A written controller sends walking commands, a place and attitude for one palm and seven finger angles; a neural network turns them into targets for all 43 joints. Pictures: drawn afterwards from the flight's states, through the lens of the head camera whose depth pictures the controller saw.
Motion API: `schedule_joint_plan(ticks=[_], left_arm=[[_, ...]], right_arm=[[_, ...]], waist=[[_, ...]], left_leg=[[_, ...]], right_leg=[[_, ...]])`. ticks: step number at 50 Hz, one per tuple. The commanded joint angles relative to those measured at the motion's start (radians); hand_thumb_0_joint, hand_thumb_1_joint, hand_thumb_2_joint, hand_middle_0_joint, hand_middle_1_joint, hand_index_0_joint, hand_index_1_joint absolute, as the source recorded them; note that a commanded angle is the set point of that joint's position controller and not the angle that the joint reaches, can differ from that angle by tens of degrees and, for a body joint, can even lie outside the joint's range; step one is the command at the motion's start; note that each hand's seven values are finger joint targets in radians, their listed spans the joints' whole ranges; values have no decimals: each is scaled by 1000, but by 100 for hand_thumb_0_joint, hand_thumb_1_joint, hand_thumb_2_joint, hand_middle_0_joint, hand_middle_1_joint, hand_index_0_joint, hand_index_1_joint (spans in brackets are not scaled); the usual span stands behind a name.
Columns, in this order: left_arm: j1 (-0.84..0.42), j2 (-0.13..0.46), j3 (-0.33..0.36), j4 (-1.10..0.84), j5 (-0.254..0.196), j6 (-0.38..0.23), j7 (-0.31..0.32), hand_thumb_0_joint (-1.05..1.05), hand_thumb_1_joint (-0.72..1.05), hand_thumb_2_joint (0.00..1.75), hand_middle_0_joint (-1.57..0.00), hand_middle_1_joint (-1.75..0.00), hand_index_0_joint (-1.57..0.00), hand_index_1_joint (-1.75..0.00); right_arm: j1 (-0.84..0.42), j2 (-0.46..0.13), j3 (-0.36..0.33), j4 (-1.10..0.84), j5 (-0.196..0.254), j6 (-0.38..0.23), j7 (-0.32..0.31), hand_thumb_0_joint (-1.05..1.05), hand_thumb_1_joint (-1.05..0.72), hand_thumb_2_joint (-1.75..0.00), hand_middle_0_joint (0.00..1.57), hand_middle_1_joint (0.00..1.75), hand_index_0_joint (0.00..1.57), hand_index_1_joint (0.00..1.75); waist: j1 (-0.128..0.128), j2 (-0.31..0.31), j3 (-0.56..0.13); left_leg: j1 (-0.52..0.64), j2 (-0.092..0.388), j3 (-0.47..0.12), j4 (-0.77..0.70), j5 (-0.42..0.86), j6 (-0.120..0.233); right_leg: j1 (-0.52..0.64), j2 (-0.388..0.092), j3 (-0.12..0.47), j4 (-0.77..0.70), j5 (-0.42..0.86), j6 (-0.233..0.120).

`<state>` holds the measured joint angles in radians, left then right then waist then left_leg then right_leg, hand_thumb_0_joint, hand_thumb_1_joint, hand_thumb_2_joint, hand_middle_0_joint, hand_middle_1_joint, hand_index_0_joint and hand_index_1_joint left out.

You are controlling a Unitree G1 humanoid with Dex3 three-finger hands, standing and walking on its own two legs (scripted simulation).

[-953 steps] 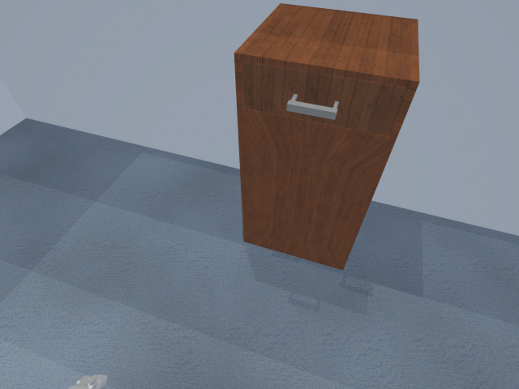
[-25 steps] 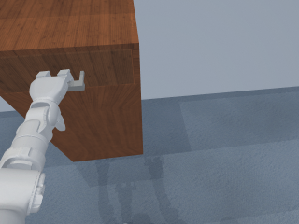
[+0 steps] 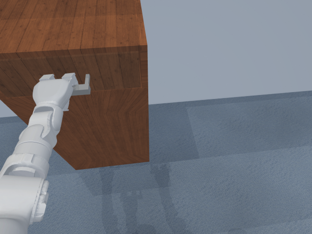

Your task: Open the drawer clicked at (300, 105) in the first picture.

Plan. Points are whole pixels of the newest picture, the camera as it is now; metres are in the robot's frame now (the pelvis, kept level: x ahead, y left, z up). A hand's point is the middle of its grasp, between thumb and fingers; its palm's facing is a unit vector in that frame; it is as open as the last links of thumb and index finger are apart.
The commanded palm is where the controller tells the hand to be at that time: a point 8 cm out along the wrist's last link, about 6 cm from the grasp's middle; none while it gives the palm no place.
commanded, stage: close the thumb around the handle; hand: left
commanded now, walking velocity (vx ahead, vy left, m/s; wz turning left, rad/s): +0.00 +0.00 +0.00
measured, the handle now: (66, 85) +0.51 +0.25 +0.06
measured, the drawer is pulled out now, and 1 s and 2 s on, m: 0.00 0.03 0.12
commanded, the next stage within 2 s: pull the drawer open in 0.10 s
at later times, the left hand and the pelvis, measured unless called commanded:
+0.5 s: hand (62, 107) +0.45 +0.25 +0.03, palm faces -0.03 -0.06 -1.00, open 5.5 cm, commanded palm +0.40 +0.26 +0.08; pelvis +0.01 +0.01 +0.00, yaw -2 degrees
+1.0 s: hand (61, 113) +0.43 +0.25 +0.03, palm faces -0.05 -0.03 -1.00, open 5.5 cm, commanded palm +0.40 +0.26 +0.08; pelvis +0.00 +0.00 +0.00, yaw +1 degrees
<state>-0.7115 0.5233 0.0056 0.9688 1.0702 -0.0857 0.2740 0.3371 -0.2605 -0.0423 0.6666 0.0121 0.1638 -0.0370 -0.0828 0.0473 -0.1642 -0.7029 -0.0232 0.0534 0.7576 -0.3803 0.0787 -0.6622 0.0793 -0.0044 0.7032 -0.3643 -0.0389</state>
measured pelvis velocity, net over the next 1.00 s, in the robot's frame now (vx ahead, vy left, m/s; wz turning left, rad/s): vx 0.00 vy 0.00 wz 0.03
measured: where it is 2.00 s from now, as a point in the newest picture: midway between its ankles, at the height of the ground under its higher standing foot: outside the picture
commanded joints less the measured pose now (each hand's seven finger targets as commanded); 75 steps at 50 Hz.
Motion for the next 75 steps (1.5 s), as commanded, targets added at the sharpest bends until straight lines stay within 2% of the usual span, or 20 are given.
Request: schedule_joint_plan(ticks=[1, 5, 7, 10, 15, 18, 27, 30, 33, 35, 38, 42, 46, 50, 58, 59, 67, 69, 73, 75], left_arm=[[-345, 300, 92, -124, -11, 27, 36, 0, 90, 90, -40, -135, -40, -135], [-384, 282, 72, -133, -10, 30, 40, 0, 90, 90, -40, -135, -40, -135], [-368, 327, 115, -130, -11, 31, 41, 0, 90, 90, -40, -135, -40, -135], [-383, 273, 70, -136, -11, 34, 40, 0, 90, 90, -40, -135, -40, -135], [-269, 229, 59, -155, -25, 30, 31, 0, 90, 90, -40, -135, -40, -135], [-166, 260, 108, -187, -36, 25, 26, 0, 90, 90, -40, -135, -40, -135], [0, 209, 100, -363, -57, 61, 24, 0, 90, 90, -40, -135, -40, -135], [39, 151, 58, -443, -59, 85, 26, 0, 90, 90, -40, -135, -40, -135], [110, 180, 96, -492, -66, 108, 25, 0, 90, 90, -40, -135, -40, -135], [-216, 192, 43, -409, -37, 115, 31, 0, 90, 90, -40, -135, -40, -135], [-207, 232, 77, -317, -13, 118, 32, 0, 90, 90, -40, -135, -40, -135], [-293, 218, 56, -298, -20, 102, 28, 0, 90, 90, -40, -135, -40, -135], [-294, 175, 18, -230, -31, 87, 19, 0, 90, 90, -40, -135, -40, -135], [-324, 231, 47, -212, -26, 61, 21, 0, 90, 90, -40, -135, -40, -135], [98, 177, 88, -373, -64, 14, 20, 0, 90, 90, -40, -135, -40, -135], [124, 131, 53, -420, -75, 19, 19, 0, 90, 90, -40, -135, -40, -135], [393, 124, 88, -681, -106, 90, 43, 0, 90, 90, -40, -135, -40, -135], [35, 167, 62, -604, -67, 108, 64, 0, 90, 90, -40, -135, -40, -135], [25, 186, 70, -530, -24, 134, 74, 0, 90, 90, -40, -135, -40, -135], [-19, 144, 29, -523, -34, 137, 63, 0, 90, 90, -40, -135, -40, -135]], right_arm=[[99, -164, -57, -65, -1, -20, -13, 0, -90, -90, 20, 30, 20, 30], [104, -163, -57, -66, -1, -23, -12, 0, -90, -90, 20, 30, 20, 30], [105, -168, -58, -65, -4, -21, -14, 0, -90, -90, 20, 30, 20, 30], [110, -163, -58, -66, -2, -24, -12, 0, -90, -90, 20, 30, 20, 30], [91, -156, -58, -84, 0, -21, -6, 0, -90, -90, 20, 30, 20, 30], [77, -156, -61, -96, -1, -18, -2, 0, -90, -90, 20, 30, 20, 30], [23, -157, -66, -124, 6, -17, 11, 0, -90, -90, 20, 30, 20, 30], [4, -152, -67, -134, 7, -23, 18, 0, -90, -90, 20, 30, 20, 30], [-13, -151, -66, -138, 4, -23, 20, 0, -90, -90, 20, 30, 20, 30], [14, -162, -59, -88, 4, -21, 5, 0, -90, -90, 20, 30, 20, 30], [24, -155, -58, -82, -1, -24, -4, 0, -90, -90, 20, 30, 20, 30], [34, -151, -57, -75, -7, -20, -10, 0, -90, -90, 20, 30, 20, 30], [27, -145, -48, -89, -2, -18, -15, 0, -90, -90, 20, 30, 20, 30], [25, -146, -43, -94, 1, -18, -26, 0, -90, -90, 20, 30, 20, 30], [-26, -134, -53, -152, 8, -18, -4, 0, -90, -90, 20, 30, 20, 30], [-37, -135, -56, -161, 12, -21, 1, 0, -90, -90, 20, 30, 20, 30], [-108, -144, -62, -169, 17, -48, 15, 0, -90, -90, 20, 30, 20, 30], [-80, -159, -57, -113, 16, -48, -2, 0, -90, -90, 20, 30, 20, 30], [-82, -142, -53, -104, 12, -55, -14, 0, -90, -90, 20, 30, 20, 30], [-83, -138, -50, -103, 11, -55, -14, 0, -90, -90, 20, 30, 20, 30]], waist=[[13, 4, -337], [6, 30, -335], [18, 3, -375], [7, 15, -361], [33, 22, -363], [66, 13, -392], [74, -5, -356], [76, 39, -347], [89, 22, -362], [5, -3, -264], [35, 17, -297], [26, 31, -351], [19, -9, -305], [19, -23, -318], [108, 3, -379], [97, -12, -353], [101, -26, -283], [24, -7, -189], [64, 42, -251], [59, 31, -268]], left_leg=[[271, 18, -59, -39, 457, -26], [286, 20, -66, -40, 459, -28], [292, 21, -68, -34, 485, -28], [299, 22, -70, -35, 481, -30], [316, 25, -65, -43, 512, -32], [325, 29, -60, -44, 563, -31], [365, 46, -71, -62, 680, -34], [420, 54, -82, -61, 736, -44], [434, 55, -83, -59, 776, -46], [393, 49, -94, -57, 646, -46], [390, 34, -85, -61, 604, -44], [408, 27, -84, -46, 610, -48], [342, 12, -74, -52, 495, -35], [288, 1, -60, -53, 425, -24], [319, 14, -50, -70, 546, -26], [320, 16, -50, -76, 531, -25], [353, 29, -59, -106, 582, -30], [342, 25, -66, -106, 447, -30], [387, 14, -67, -109, 450, -37], [402, 13, -71, -104, 453, -42]], right_leg=[[139, -5, 6, -49, 361, 0], [112, -3, 1, -46, 338, -3], [141, -3, 4, -40, 359, -4], [118, -2, -1, -42, 347, -2], [142, 0, -2, -45, 364, -5], [191, -1, 5, -42, 406, -4], [218, -4, 2, -56, 454, -2], [184, -3, -6, -57, 436, -1], [220, -7, -2, -57, 468, 2], [124, -7, -14, -62, 400, 5], [139, -8, -11, -56, 365, -3], [141, -11, -9, -49, 383, -8], [149, -14, -8, -58, 363, -6], [186, -19, 12, -63, 373, -2], [294, -14, 25, -60, 474, -8], [286, -13, 21, -68, 467, -5], [317, -17, 24, -89, 492, 0], [199, -14, 7, -94, 374, 4], [205, -17, 5, -88, 329, -10], [199, -17, -3, -85, 329, -10]])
